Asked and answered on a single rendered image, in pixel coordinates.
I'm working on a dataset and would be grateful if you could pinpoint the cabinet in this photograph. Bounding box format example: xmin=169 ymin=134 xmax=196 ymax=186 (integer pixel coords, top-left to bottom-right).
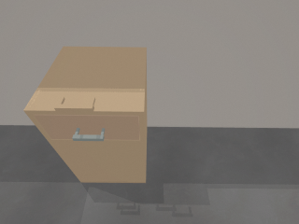
xmin=23 ymin=46 xmax=148 ymax=183

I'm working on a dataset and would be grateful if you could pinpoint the drawer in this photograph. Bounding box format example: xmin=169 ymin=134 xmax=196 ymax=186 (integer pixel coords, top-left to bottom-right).
xmin=34 ymin=114 xmax=140 ymax=140

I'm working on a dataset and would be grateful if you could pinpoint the handle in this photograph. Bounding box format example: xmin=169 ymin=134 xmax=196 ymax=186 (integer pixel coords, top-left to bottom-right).
xmin=54 ymin=104 xmax=94 ymax=112
xmin=72 ymin=128 xmax=105 ymax=142

